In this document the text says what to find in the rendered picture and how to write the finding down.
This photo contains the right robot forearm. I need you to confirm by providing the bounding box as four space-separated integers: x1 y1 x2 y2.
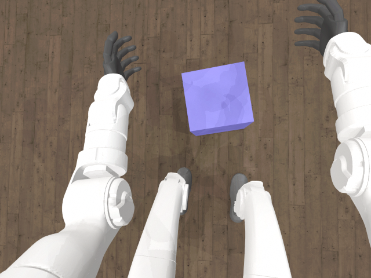
323 32 371 142

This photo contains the right robot upper arm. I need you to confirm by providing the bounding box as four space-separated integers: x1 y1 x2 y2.
330 137 371 247

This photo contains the left robot foot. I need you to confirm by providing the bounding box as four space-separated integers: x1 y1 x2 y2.
177 167 192 215

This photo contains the robot right hand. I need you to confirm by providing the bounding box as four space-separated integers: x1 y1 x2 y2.
294 0 348 56

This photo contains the robot right shin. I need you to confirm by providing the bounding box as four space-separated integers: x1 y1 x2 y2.
234 181 271 215

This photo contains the left robot upper arm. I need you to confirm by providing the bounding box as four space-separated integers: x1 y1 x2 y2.
0 176 134 278

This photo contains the robot left hand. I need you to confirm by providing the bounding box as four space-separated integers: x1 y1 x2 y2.
103 31 141 81

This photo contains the carton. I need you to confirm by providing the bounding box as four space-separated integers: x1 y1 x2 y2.
181 61 254 136

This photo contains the left robot forearm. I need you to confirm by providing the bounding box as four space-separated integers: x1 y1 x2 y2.
62 74 134 222

